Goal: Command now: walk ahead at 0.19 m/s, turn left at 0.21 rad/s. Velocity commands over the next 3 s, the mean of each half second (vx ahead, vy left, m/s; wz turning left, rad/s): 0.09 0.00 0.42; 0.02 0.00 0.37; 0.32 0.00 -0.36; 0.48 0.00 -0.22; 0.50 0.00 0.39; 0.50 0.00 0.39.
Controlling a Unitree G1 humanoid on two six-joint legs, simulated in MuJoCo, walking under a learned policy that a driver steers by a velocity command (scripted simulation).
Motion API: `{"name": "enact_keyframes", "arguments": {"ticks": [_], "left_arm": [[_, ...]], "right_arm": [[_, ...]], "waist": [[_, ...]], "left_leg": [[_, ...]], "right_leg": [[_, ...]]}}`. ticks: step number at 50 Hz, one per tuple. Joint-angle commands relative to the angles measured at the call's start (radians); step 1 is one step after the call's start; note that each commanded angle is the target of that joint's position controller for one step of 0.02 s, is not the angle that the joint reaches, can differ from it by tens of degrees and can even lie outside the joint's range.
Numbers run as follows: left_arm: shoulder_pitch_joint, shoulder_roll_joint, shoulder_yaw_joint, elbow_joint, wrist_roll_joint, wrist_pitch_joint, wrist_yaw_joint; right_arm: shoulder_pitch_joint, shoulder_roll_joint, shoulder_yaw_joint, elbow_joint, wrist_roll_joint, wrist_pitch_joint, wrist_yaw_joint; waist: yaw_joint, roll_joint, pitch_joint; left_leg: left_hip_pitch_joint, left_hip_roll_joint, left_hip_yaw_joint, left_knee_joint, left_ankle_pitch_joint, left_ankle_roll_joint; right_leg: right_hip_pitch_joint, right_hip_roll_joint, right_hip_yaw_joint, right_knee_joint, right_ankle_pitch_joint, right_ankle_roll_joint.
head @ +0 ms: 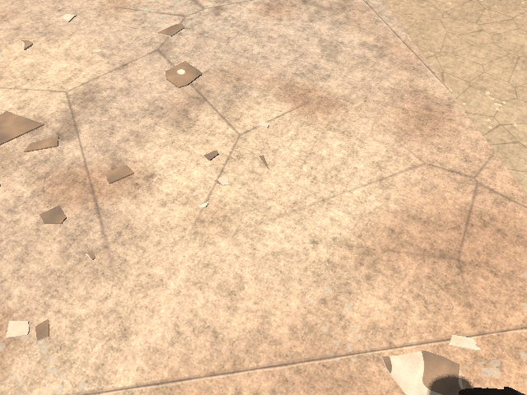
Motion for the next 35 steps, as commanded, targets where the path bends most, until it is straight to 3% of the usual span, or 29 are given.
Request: {"name": "enact_keyframes", "arguments": {"ticks": [1,2,3,4,6,8,11,14,17,19,20,21,22,23,24,25,26,28,30,35], "left_arm": [[0.166,0.111,0.009,-0.051,0.001,-0.013,-0.004],[0.062,0.144,0.02,-0.075,-0.018,0.0,-0.003],[-0.019,0.143,0.021,-0.093,-0.018,0.014,0.003],[-0.057,0.139,0.023,-0.106,-0.011,0.027,0.011],[-0.044,0.107,0.022,-0.112,-0.007,0.042,0.021],[-0.026,0.076,0.015,-0.102,-0.004,0.041,0.03],[-0.05,0.073,0.014,-0.099,-0.002,0.04,0.032],[-0.096,0.075,0.016,-0.112,-0.006,0.037,0.026],[-0.114,0.079,0.02,-0.12,-0.012,0.019,0.014],[-0.075,0.079,0.026,-0.106,-0.016,0.005,0.006],[-0.055,0.113,0.038,-0.104,-0.01,0.002,0.007],[-0.054,0.195,0.056,-0.116,0.015,0.008,0.014],[-0.08,0.222,0.065,-0.115,0.049,0.015,0.011],[-0.129,0.166,0.049,-0.142,0.046,0.011,0.013],[-0.172,0.121,0.037,-0.154,0.029,0.01,0.018],[-0.198,0.105,0.032,-0.16,0.012,0.011,0.021],[-0.2,0.096,0.028,-0.159,0.001,0.013,0.023],[-0.179,0.101,0.029,-0.151,0.004,0.023,0.027],[-0.137,0.117,0.037,-0.14,0.008,0.034,0.033],[-0.135,0.174,0.06,-0.128,-0.005,0.047,0.021]], "right_arm": [[0.217,-0.179,-0.051,-0.025,0.023,0.018,-0.003],[0.155,-0.173,-0.051,-0.048,0.035,0.032,-0.006],[0.115,-0.162,-0.047,-0.061,0.032,0.047,-0.012],[0.086,-0.164,-0.047,-0.07,0.026,0.058,-0.019],[0.052,-0.158,-0.048,-0.081,0.015,0.075,-0.028],[0.049,-0.167,-0.057,-0.089,0.011,0.087,-0.037],[0.056,-0.191,-0.072,-0.098,0.026,0.103,-0.055],[0.053,-0.191,-0.077,-0.106,0.031,0.122,-0.062],[0.065,-0.188,-0.079,-0.11,0.033,0.138,-0.066],[0.052,-0.181,-0.077,-0.117,0.042,0.15,-0.069],[0.074,-0.159,-0.071,-0.116,0.045,0.152,-0.071],[0.099,-0.111,-0.058,-0.128,0.041,0.15,-0.068],[0.087,-0.134,-0.068,-0.152,0.044,0.138,-0.065],[0.12,-0.203,-0.091,-0.13,0.029,0.132,-0.063],[0.148,-0.215,-0.101,-0.102,0.036,0.138,-0.062],[0.17,-0.194,-0.1,-0.081,0.037,0.151,-0.068],[0.172,-0.174,-0.095,-0.08,0.036,0.161,-0.069],[0.134,-0.134,-0.081,-0.104,0.045,0.168,-0.064],[0.07,-0.115,-0.07,-0.139,0.05,0.166,-0.059],[0.043,-0.099,-0.055,-0.174,0.04,0.165,-0.038]], "waist": [[-0.069,0.199,-0.415],[-0.086,0.121,-0.304],[-0.091,0.049,-0.221],[-0.078,0.025,-0.157],[-0.033,0.077,-0.109],[-0.027,0.121,-0.126],[-0.038,0.114,-0.175],[-0.053,0.129,-0.153],[-0.061,0.147,-0.134],[-0.029,0.147,-0.125],[-0.026,0.116,-0.13],[-0.051,-0.071,-0.133],[-0.062,-0.306,-0.091],[-0.069,-0.222,-0.089],[-0.086,-0.153,-0.084],[-0.093,-0.121,-0.077],[-0.081,-0.122,-0.066],[-0.06,-0.14,-0.053],[-0.021,-0.17,-0.065],[-0.003,-0.201,-0.107]], "left_leg": [[0.739,0.379,-0.612,-0.065,0.546,0.329],[0.648,0.342,-0.556,-0.095,0.326,0.289],[0.532,0.304,-0.495,-0.128,0.192,0.254],[0.411,0.282,-0.464,-0.16,0.116,0.234],[0.254,0.206,-0.398,-0.209,0.025,0.194],[0.211,0.172,-0.359,-0.212,0.071,0.193],[0.2,0.163,-0.371,-0.207,-0.014,0.192],[0.172,0.148,-0.416,-0.216,-0.179,0.173],[0.193,0.142,-0.47,-0.192,-0.208,0.157],[0.175,0.111,-0.476,-0.145,-0.193,0.123],[0.123,0.072,-0.449,-0.091,-0.25,0.083],[-0.007,-0.019,-0.319,0.095,-0.419,0.022],[-0.119,-0.127,-0.138,0.331,-0.556,-0.027],[-0.119,-0.063,-0.158,0.524,-0.535,-0.062],[-0.118,-0.056,-0.148,0.601,-0.483,-0.079],[-0.13,-0.046,-0.133,0.654,-0.438,-0.1],[-0.155,-0.038,-0.127,0.705,-0.404,-0.118],[-0.158,-0.021,-0.076,0.676,-0.361,-0.142],[-0.168,0.004,-0.05,0.577,-0.347,-0.157],[0.038,0.03,0.019,0.32,-0.381,-0.131]], "right_leg": [[-0.427,-0.001,0.031,0.593,-0.176,0.078],[-0.497,-0.036,0.038,0.648,-0.123,0.085],[-0.524,-0.056,0.017,0.632,-0.072,0.085],[-0.512,-0.077,0.015,0.583,-0.027,0.083],[-0.415,-0.09,0.006,0.42,0.012,0.077],[-0.353,-0.067,-0.019,0.291,0.023,0.088],[-0.3,-0.057,-0.006,0.178,0.116,0.102],[-0.274,-0.047,0.005,0.091,0.162,0.102],[-0.24,-0.037,0.007,-0.032,0.17,0.087],[-0.135,-0.036,-0.014,-0.22,0.267,0.061],[-0.045,-0.107,0.025,-0.298,0.304,0.031],[0.035,-0.317,0.221,-0.357,0.317,-0.063],[-0.033,-0.456,0.417,-0.414,0.463,-0.196],[-0.049,-0.47,0.39,-0.394,0.523,-0.224],[-0.053,-0.413,0.286,-0.367,0.551,-0.187],[-0.035,-0.36,0.207,-0.346,0.552,-0.151],[-0.021,-0.347,0.164,-0.336,0.592,-0.148],[-0.011,-0.314,0.079,-0.34,0.638,-0.155],[0.059,-0.327,0.058,-0.337,0.654,-0.174],[0.028,-0.364,0.005,-0.32,0.695,-0.191]]}}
